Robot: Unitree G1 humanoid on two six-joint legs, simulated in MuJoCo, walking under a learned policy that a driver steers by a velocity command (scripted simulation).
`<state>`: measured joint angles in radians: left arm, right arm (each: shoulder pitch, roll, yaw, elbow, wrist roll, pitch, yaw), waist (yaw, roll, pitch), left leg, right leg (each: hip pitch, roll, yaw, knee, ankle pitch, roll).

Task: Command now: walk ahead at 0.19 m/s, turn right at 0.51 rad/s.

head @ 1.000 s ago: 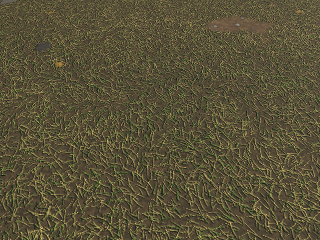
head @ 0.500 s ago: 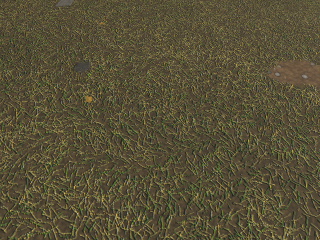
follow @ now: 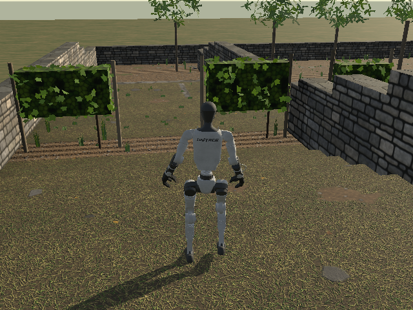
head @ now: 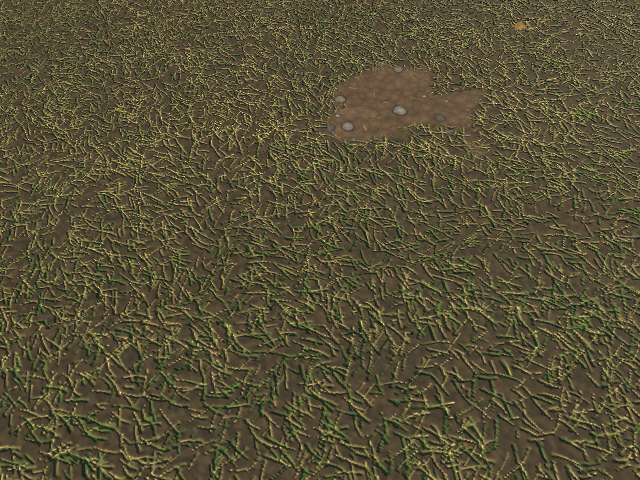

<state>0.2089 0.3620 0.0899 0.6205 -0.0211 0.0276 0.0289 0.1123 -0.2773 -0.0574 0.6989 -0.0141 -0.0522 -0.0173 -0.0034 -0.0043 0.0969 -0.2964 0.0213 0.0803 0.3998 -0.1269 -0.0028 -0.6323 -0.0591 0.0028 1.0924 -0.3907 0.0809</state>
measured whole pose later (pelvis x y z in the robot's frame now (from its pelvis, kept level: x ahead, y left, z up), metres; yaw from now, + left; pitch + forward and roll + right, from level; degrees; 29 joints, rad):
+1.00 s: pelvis +0.39 +0.14 -0.04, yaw +25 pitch +4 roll -4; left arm -0.05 0.26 0.05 0.65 -0.05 -0.10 -0.09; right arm 0.53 -0.26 -0.03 0.87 -0.02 -0.04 -0.03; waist -0.06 0.03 0.03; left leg 0.28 0.02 -0.03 0.34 -0.53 0.07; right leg -0.61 0.09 -0.14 0.52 0.01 -0.12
